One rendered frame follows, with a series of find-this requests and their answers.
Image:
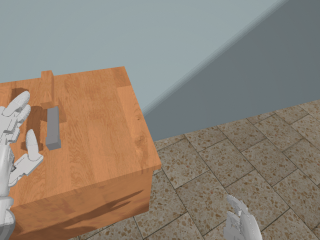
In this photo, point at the counter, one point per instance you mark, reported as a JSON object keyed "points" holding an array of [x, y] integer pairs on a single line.
{"points": [[102, 174]]}

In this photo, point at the left robot forearm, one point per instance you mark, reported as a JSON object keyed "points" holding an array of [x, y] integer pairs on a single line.
{"points": [[7, 218]]}

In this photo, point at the tap lever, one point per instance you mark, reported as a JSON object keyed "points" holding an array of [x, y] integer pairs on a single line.
{"points": [[52, 141]]}

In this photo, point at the right robot hand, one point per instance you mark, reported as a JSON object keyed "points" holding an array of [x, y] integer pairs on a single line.
{"points": [[245, 227]]}

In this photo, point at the left robot hand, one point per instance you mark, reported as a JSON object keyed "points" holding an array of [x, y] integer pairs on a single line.
{"points": [[11, 118]]}

